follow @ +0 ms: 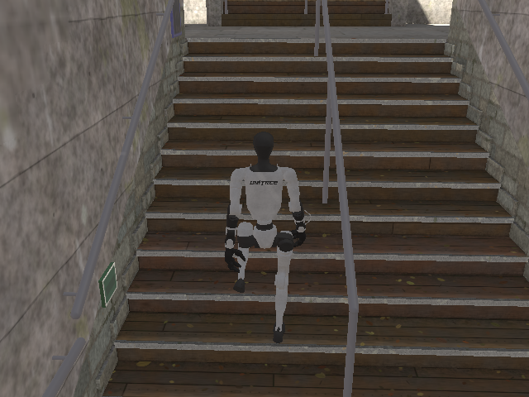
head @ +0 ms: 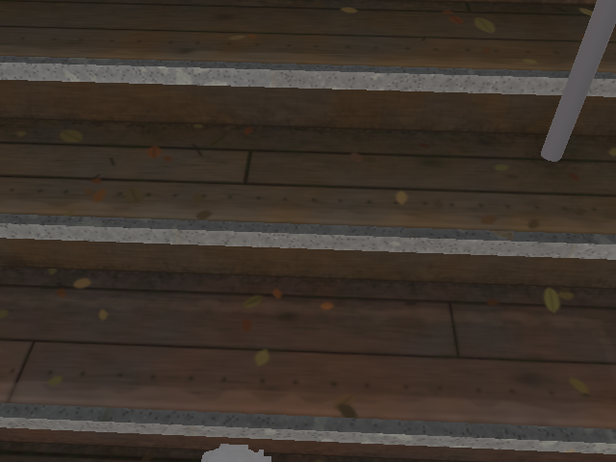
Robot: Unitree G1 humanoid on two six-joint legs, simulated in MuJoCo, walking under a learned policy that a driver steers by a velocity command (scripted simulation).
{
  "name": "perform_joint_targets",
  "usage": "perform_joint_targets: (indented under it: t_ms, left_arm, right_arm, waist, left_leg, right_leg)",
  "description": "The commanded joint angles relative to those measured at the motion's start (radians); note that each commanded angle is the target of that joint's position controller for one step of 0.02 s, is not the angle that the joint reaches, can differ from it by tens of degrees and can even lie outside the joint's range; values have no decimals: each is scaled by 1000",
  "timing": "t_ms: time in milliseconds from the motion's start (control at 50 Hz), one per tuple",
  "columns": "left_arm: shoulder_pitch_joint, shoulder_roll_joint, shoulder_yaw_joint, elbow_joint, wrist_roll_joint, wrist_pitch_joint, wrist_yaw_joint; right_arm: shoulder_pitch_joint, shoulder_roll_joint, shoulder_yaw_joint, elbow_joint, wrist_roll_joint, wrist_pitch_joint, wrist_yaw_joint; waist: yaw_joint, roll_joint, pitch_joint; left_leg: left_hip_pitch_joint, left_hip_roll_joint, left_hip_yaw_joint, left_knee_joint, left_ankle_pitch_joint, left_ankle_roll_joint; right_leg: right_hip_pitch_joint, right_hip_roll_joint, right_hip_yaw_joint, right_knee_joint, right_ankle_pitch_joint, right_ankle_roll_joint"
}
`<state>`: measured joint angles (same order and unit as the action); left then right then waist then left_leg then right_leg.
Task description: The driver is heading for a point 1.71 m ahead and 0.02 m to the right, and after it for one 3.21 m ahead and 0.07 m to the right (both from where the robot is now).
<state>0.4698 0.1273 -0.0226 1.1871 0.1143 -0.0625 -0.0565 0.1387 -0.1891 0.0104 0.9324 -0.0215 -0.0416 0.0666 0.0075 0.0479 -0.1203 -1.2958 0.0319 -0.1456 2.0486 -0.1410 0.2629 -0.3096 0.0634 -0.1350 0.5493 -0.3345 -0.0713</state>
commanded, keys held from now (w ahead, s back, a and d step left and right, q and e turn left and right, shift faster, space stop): no key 1.00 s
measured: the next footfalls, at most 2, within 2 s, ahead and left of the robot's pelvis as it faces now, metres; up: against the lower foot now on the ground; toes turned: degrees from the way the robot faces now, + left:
left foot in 0.20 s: +0.29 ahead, +0.14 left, +0.16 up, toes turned +5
right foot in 0.62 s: +0.31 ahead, -0.09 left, +0.16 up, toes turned -2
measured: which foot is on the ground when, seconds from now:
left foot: up 0.00-0.18, down 0.20-1.00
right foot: down 0.00-0.24, up 0.26-0.60, down 0.62-1.00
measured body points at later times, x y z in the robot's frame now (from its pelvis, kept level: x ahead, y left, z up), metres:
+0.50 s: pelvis +0.18 +0.06 +0.14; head +0.19 +0.07 +0.59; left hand +0.25 +0.31 -0.01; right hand +0.25 -0.17 -0.01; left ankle +0.25 +0.13 -0.57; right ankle +0.22 -0.13 -0.47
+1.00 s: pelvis +0.24 +0.03 +0.16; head +0.25 +0.03 +0.61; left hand +0.39 +0.25 +0.04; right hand +0.34 -0.19 +0.01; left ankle +0.25 +0.13 -0.57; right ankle +0.27 -0.09 -0.57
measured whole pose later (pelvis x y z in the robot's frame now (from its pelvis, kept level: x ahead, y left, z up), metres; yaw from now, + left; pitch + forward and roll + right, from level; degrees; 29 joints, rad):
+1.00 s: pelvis +0.24 +0.03 +0.16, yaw -1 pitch +1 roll +1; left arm 0.08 0.17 0.02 0.95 0.00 -0.10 -0.07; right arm 0.13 -0.17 -0.04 1.01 0.00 -0.10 0.08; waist 0.00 0.00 0.00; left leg -0.33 0.01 0.12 0.62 -0.31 0.04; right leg -0.39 -0.02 0.01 0.65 -0.27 0.00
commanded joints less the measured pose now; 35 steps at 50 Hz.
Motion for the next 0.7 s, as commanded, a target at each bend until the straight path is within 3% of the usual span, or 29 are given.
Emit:
perform_joint_targets:
  t_ms: [20,40,60,80,100,120,140,160,180,200,220,240,260,280,300,320,360,400,420,460,480,500,520,560,600,640,660,680,700]
  left_arm:
    - [-17,10,-14,-50,22,-38,12]
    - [20,32,-17,-44,25,-44,3]
    - [59,45,-15,-52,14,-51,2]
    - [2,51,-16,-103,-12,-53,-7]
    - [14,59,-17,-106,-35,-51,-28]
    - [33,91,-12,-125,-68,-58,-34]
    - [81,146,-2,-115,-81,-67,-41]
    - [56,185,10,-137,-82,-80,-37]
    - [44,212,31,-143,-111,-87,-34]
    - [43,246,49,-138,-108,-85,-50]
    - [182,155,45,-129,-72,-89,-52]
    - [128,134,37,-147,-91,-85,-57]
    - [12,72,37,-178,-110,-69,-75]
    - [-31,51,44,-166,-124,-49,-67]
    - [-28,100,72,-141,-131,-35,-50]
    - [-18,115,81,-129,-116,-36,-36]
    - [-47,55,60,-99,-81,-29,-10]
    - [-58,30,48,-71,-84,-8,5]
    - [-77,68,54,-80,-80,-7,19]
    - [-132,109,66,-79,-69,-20,10]
    - [-194,126,68,-108,-86,-21,3]
    - [-200,130,63,-111,-81,-16,-4]
    - [-167,124,65,-111,-73,-15,-19]
    - [-159,138,65,-140,-88,-28,-31]
    - [-233,134,58,-203,-118,-50,-23]
    - [-286,131,42,-235,-127,-65,-5]
    - [-354,175,41,-261,-137,-68,-5]
    - [-380,192,50,-270,-141,-68,-10]
    - [-361,154,47,-257,-135,-62,-13]
  right_arm:
    - [-170,28,42,-122,6,-2,-24]
    - [-235,-16,39,-165,1,5,-37]
    - [-274,-19,39,-179,-1,15,-43]
    - [-306,0,41,-181,-19,39,-30]
    - [-409,16,54,-216,-18,64,-12]
    - [-379,33,49,-197,-29,74,9]
    - [-289,70,54,-170,-21,77,29]
    - [-269,46,45,-169,-19,68,27]
    - [-277,13,29,-174,-13,47,20]
    - [-194,-17,18,-146,0,31,9]
    - [-153,-57,17,-126,20,21,-5]
    - [-30,-92,2,-107,1,34,-14]
    - [118,-155,-20,-48,-13,42,-19]
    - [229,-202,-59,-17,-34,28,-34]
    - [224,-232,-83,0,-39,3,-56]
    - [121,-194,-79,11,-35,-12,-54]
    - [-76,-49,-44,17,-12,-34,-40]
    - [-211,60,-12,3,-1,-51,-38]
    - [-221,82,2,-6,-15,-62,-33]
    - [-207,18,-13,-38,-9,-81,-40]
    - [-209,-33,-22,-52,7,-81,-20]
    - [-230,-68,-28,-73,25,-80,-8]
    - [-239,-78,-25,-84,22,-87,1]
    - [-154,-113,-38,-55,8,-79,19]
    - [-109,-93,-36,-21,24,-67,44]
    - [-31,-32,-25,21,45,-49,78]
    - [93,-44,-42,48,34,-52,67]
    - [124,-65,-46,57,20,-62,51]
    - [24,-84,-49,28,9,-65,41]
  waist:
    - [-17,-73,63]
    - [-5,-15,28]
    - [19,-63,15]
    - [13,-108,22]
    - [32,-127,71]
    - [33,-169,69]
    - [6,-210,78]
    - [-17,-178,65]
    - [-37,-152,43]
    - [-52,-206,-38]
    - [14,-62,-227]
    - [-59,0,-292]
    - [-114,106,-228]
    - [-173,172,-200]
    - [-161,140,-152]
    - [-101,83,-96]
    - [0,-92,-35]
    - [76,-143,-14]
    - [108,-145,-45]
    - [93,-56,-63]
    - [96,-28,-44]
    - [97,-24,-42]
    - [106,6,3]
    - [59,-26,57]
    - [41,-26,109]
    - [13,-48,110]
    - [-86,-111,83]
    - [-90,-134,75]
    - [-49,-115,92]
  left_leg:
    - [-189,39,63,48,-126,0]
    - [-167,77,81,-188,-24,-30]
    - [-116,97,125,-284,6,-66]
    - [89,100,237,-440,13,-88]
    - [269,88,241,-569,-185,-116]
    - [390,52,320,-599,-248,-161]
    - [462,17,315,-609,-221,-183]
    - [475,-7,305,-724,-159,-183]
    - [514,-44,312,-937,-174,-159]
    - [675,-59,281,-990,-28,-127]
    - [1044,27,103,-908,343,-32]
    - [1186,74,-118,-1138,141,13]
    - [1242,155,-350,-1433,-90,59]
    - [1207,262,-576,-1593,-171,104]
    - [1108,251,-595,-1605,-249,84]
    - [988,222,-529,-1614,-299,44]
    - [832,200,-347,-1589,-264,-11]
    - [709,137,-149,-1615,-191,-61]
    - [699,107,-58,-1593,-159,-100]
    - [693,46,84,-1613,-139,-139]
    - [732,42,150,-1699,-148,-162]
    - [724,34,168,-1705,-173,-170]
    - [671,18,190,-1714,-134,-183]
    - [761,92,143,-1654,-74,-134]
    - [863,130,90,-1589,-74,-107]
    - [947,123,47,-1530,-46,-128]
    - [1000,54,123,-1517,-83,-149]
    - [1005,13,182,-1516,-138,-172]
    - [1015,5,211,-1514,-187,-173]
  right_leg:
    - [104,-255,230,-278,329,-147]
    - [155,-254,215,-282,308,-125]
    - [159,-246,197,-294,362,-131]
    - [21,-229,127,-366,423,-145]
    - [-137,-268,138,-447,381,-147]
    - [-159,-276,117,-441,452,-170]
    - [-89,-308,117,-383,722,-183]
    - [50,-317,112,-329,995,-170]
    - [199,-305,105,-252,1247,-145]
    - [227,-285,82,-167,1434,-116]
    - [-16,-233,93,-26,1316,-51]
    - [-164,-133,115,98,899,-30]
    - [-350,-42,158,245,391,2]
    - [-453,-46,298,708,78,32]
    - [-515,-38,424,1011,141,31]
    - [-558,-25,454,1189,194,26]
    - [-621,-34,443,1254,248,5]
    - [-571,-87,411,1116,228,14]
    - [-524,-120,395,962,287,55]
    - [-423,-122,328,850,265,124]
    - [-369,-139,240,723,116,172]
    - [-276,-141,203,602,34,203]
    - [-138,-141,169,590,33,220]
    - [-125,-144,178,492,75,218]
    - [-120,-153,177,229,148,194]
    - [-112,-153,191,30,276,119]
    - [-125,-128,197,35,271,48]
    - [-141,-128,204,20,161,10]
    - [-193,-115,200,-7,48,25]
